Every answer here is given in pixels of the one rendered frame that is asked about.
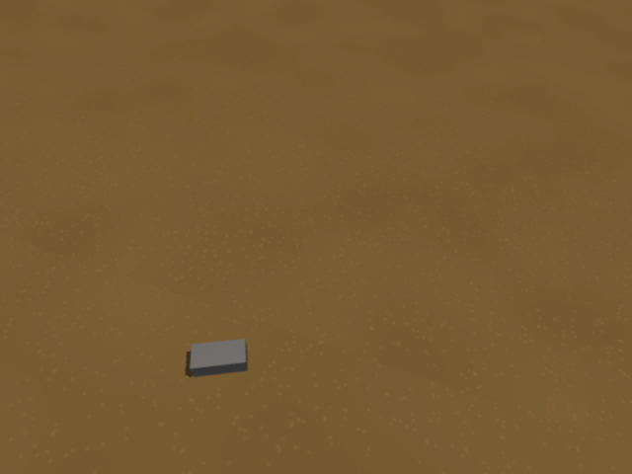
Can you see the carton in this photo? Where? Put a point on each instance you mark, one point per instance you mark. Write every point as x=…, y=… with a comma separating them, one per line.
x=219, y=357

